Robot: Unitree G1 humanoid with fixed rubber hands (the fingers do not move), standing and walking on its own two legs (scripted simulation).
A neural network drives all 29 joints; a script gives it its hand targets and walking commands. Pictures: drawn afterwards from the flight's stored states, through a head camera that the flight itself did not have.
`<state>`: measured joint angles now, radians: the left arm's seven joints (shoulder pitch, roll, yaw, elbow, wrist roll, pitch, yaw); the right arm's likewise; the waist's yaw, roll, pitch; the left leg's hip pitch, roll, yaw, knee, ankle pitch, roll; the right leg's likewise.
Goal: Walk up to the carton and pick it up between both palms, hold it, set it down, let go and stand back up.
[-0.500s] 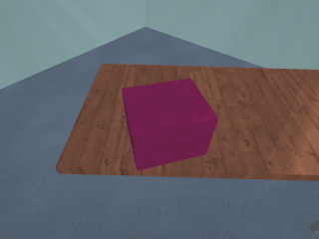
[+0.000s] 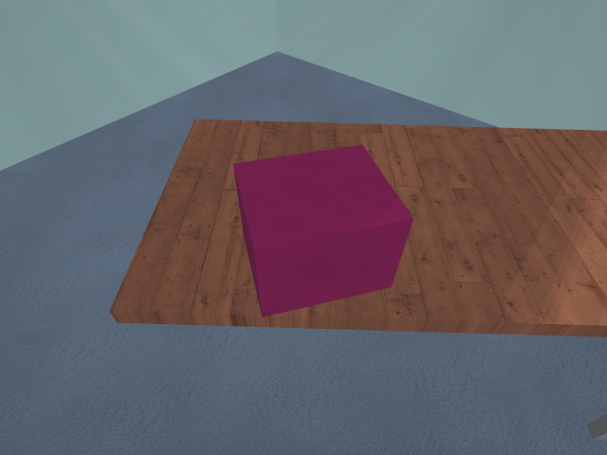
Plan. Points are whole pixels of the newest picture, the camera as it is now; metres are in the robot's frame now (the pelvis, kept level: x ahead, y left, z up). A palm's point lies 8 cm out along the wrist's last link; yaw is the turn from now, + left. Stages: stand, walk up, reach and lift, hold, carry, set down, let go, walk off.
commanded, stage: stand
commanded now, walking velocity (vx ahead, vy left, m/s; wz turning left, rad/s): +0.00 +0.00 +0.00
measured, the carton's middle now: (314, 227) +0.46 -0.01 +0.04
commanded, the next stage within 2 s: walk up in 0.64 s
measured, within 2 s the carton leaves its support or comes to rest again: neither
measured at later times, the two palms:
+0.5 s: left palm out of the picture +0.05 +0.26 -0.12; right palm out of the picture +0.06 -0.29 -0.12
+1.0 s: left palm out of the picture +0.07 +0.28 -0.12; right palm out of the picture +0.08 -0.30 -0.11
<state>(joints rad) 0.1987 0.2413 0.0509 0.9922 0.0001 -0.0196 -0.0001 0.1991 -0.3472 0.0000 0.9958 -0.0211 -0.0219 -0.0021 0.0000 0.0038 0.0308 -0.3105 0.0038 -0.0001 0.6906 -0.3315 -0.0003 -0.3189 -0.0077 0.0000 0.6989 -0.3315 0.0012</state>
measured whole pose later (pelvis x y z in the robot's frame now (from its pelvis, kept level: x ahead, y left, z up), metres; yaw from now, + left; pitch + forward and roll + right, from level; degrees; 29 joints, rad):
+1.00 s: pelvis +0.01 +0.00 +0.00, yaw +0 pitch -1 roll +1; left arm 0.19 0.26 0.07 0.99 0.00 -0.02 0.00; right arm 0.15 -0.38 0.00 1.04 -0.04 -0.03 0.00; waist 0.00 0.00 0.05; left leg -0.31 -0.01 0.00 0.65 -0.33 0.00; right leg -0.32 -0.02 0.00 0.68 -0.34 0.00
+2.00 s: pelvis +0.07 -0.03 +0.00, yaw -1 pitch -2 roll +0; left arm 0.18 0.31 0.05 0.91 0.00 -0.05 0.01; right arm 0.13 -0.38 0.00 0.91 -0.01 -0.03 0.00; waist 0.00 -0.01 0.13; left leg -0.33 0.02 0.00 0.72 -0.35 -0.01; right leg -0.29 0.00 0.00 0.73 -0.40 -0.02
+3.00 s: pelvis +0.06 -0.01 +0.00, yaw -1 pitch -3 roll +0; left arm 0.10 0.32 0.04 0.66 0.00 0.34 0.03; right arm 0.03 -0.33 -0.05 1.04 -0.09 -0.16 0.06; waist 0.00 -0.01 0.13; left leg -0.34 0.00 0.00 0.74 -0.34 0.01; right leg -0.29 -0.01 0.00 0.74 -0.40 -0.02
